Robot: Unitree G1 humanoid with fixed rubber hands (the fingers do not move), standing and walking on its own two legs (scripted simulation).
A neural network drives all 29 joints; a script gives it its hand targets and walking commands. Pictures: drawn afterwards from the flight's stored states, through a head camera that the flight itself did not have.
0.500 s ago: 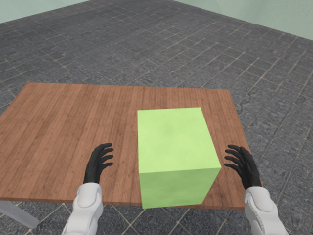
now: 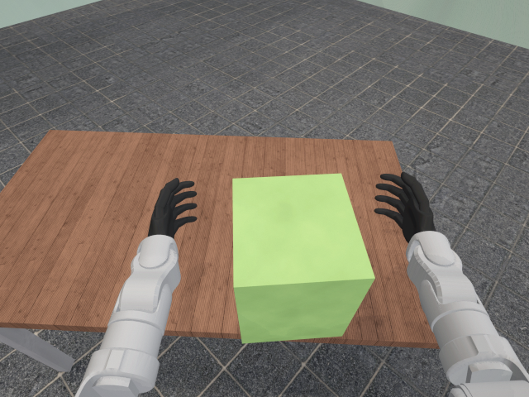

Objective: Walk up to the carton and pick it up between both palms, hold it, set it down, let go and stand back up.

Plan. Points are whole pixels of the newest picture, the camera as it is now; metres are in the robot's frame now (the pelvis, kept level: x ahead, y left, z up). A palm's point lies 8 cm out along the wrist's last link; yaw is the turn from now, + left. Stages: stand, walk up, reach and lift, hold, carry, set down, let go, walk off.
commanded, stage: reach and lift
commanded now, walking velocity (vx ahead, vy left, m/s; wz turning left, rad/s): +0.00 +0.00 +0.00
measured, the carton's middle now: (290, 261) +0.39 -0.01 -0.08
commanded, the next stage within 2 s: none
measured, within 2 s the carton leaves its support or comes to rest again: neither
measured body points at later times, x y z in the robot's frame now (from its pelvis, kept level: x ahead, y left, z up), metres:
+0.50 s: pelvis +0.01 +0.00 +0.00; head +0.04 +0.01 +0.45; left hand +0.39 +0.18 +0.04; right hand +0.42 -0.17 +0.05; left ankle -0.03 +0.14 -0.75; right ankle +0.02 -0.12 -0.75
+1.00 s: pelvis -0.02 +0.00 -0.04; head +0.07 -0.01 +0.40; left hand +0.38 +0.17 -0.04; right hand +0.41 -0.18 -0.04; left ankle -0.03 +0.14 -0.75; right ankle +0.02 -0.12 -0.75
